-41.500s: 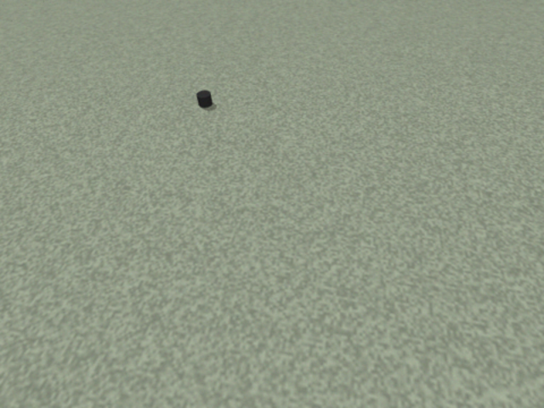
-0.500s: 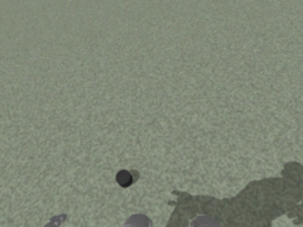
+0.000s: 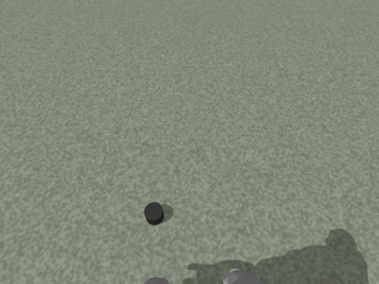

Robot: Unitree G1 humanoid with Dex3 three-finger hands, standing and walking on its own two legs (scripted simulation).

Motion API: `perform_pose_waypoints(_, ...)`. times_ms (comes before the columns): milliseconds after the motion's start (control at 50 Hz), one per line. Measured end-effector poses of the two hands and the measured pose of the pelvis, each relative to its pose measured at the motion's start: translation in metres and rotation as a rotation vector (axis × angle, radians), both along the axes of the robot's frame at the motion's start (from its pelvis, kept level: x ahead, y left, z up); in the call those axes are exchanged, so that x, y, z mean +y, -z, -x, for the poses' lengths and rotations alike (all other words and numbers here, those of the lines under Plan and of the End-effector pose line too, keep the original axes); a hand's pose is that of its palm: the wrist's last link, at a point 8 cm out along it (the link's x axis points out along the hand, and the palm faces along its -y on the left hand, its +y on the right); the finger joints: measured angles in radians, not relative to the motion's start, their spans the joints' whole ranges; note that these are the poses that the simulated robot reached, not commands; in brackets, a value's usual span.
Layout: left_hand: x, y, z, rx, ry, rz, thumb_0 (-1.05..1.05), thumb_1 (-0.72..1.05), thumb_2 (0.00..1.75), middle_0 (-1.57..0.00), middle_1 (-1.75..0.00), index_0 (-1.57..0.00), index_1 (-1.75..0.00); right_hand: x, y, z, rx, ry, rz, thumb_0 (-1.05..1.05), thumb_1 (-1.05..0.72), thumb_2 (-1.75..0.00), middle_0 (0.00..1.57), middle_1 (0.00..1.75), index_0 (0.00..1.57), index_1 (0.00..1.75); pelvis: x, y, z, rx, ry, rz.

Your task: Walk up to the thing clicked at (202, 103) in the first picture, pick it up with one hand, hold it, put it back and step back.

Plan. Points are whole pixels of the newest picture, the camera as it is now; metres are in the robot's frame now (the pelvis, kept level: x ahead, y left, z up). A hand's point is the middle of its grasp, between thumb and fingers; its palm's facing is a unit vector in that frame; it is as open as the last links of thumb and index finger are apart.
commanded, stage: walk up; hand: left
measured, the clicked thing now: (154, 213) +0.51 +0.22 -0.70
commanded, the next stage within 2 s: stand in 0.08 s
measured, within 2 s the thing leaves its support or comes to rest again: neither
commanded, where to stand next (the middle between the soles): +0.10 +0.02 m, yaw -5 degrees
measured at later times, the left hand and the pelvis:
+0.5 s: hand out of the picture +0.10 +0.24 -0.11, palm faces +0.00 -0.94 -0.35, open 7.4 cm; pelvis -0.01 -0.01 +0.03, yaw +0 degrees
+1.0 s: hand out of the picture +0.08 +0.24 -0.12, palm faces -0.02 -0.94 -0.34, open 7.4 cm; pelvis +0.00 -0.01 +0.04, yaw -1 degrees
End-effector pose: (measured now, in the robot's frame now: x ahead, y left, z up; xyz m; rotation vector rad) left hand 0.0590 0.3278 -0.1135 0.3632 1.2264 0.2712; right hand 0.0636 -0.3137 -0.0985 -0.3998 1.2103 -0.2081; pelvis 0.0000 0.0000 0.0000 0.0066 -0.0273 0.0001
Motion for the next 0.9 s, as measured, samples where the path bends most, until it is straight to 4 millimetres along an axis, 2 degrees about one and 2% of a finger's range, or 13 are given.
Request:
perform_pose_waypoints(100,-0.019,0.004,0.018,0.039,-0.012,0.041,0.01,0.9,0.89,-0.2,-0.3,-0.21,-0.29,-0.009,-0.002,-0.018,-0.035,-0.018,0.013,0.01,-0.9,-0.9,0.2,0.3,0.2,0.3,-0.006,-0.002,-0.002,-0.013,-0.002,0.042)
perform_pose_waypoints(160,-0.028,0.0,0.023,0.05,-0.005,0.061,0.01,0.9,0.89,-0.2,-0.3,-0.21,-0.29,-0.006,-0.006,-0.028,-0.07,-0.006,-0.002,0.01,-0.9,-0.9,0.2,0.3,0.2,0.3,-0.009,-0.008,-0.006,-0.01,0.003,0.013)
perform_pose_waypoints(300,-0.041,-0.017,0.003,-0.01,0.017,0.075,0.01,0.9,0.89,-0.2,-0.3,-0.21,-0.3,0.006,-0.008,-0.042,-0.111,-0.019,-0.063,0.01,-0.9,-0.9,0.2,0.3,0.2,0.3,-0.009,-0.02,0.0,-0.025,0.003,0.005)
perform_pose_waypoints(400,-0.042,-0.03,-0.019,-0.067,0.044,0.069,0.01,0.9,0.89,-0.2,-0.3,-0.21,-0.3,0.015,-0.01,-0.032,-0.098,-0.008,-0.097,0.0,-0.9,-0.9,0.2,0.3,0.2,0.3,-0.009,-0.027,0.004,-0.03,0.005,0.004)
perform_pose_waypoints(540,-0.04,-0.04,-0.039,-0.114,0.059,0.069,0.01,0.9,0.89,-0.2,-0.3,-0.21,-0.29,0.015,-0.011,-0.004,-0.037,0.021,-0.103,0.01,-0.9,-0.9,0.2,0.3,0.2,0.3,-0.009,-0.033,0.007,-0.031,0.008,0.002)
perform_pose_waypoints(620,-0.039,-0.04,-0.037,-0.098,0.055,0.069,0.01,0.9,0.89,-0.2,-0.3,-0.21,-0.29,0.012,-0.01,0.01,0.001,0.041,-0.097,0.01,-0.9,-0.9,0.2,0.3,0.2,0.3,-0.01,-0.035,0.008,-0.027,0.009,0.0)
perform_pose_waypoints(720,-0.039,-0.038,-0.026,-0.05,0.045,0.068,0.01,0.9,0.89,-0.2,-0.3,-0.21,-0.29,0.007,-0.009,0.019,0.037,0.059,-0.091,0.01,-0.9,-0.9,0.2,0.3,0.2,0.3,-0.011,-0.036,0.008,-0.017,0.01,-0.002)
perform_pose_waypoints(900,-0.042,-0.032,-0.012,0.019,0.024,0.073,0.01,0.9,0.89,-0.2,-0.3,-0.21,-0.29,0.004,-0.01,0.012,0.061,0.056,-0.087,0.01,-0.9,-0.9,0.2,0.3,0.2,0.3,-0.014,-0.037,0.002,-0.002,0.012,0.004)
